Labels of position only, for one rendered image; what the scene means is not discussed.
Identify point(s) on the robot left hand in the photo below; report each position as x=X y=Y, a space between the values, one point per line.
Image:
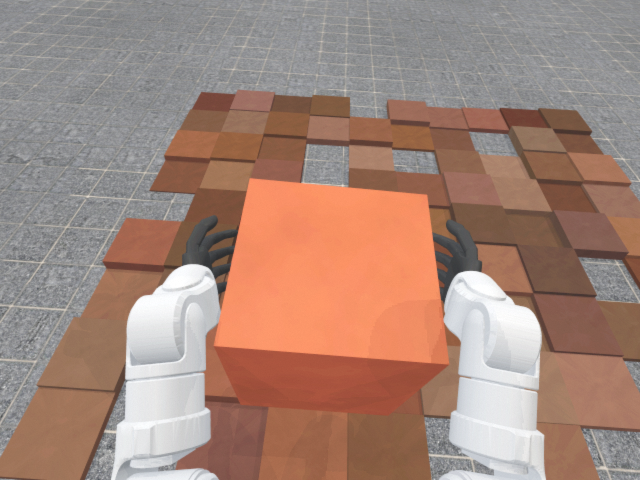
x=197 y=248

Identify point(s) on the carton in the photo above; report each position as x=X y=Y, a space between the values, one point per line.
x=332 y=301

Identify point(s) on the robot right forearm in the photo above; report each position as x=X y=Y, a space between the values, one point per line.
x=496 y=418

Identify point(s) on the robot left forearm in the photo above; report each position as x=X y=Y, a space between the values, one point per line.
x=165 y=413

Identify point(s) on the robot right hand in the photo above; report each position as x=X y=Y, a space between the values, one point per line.
x=465 y=255

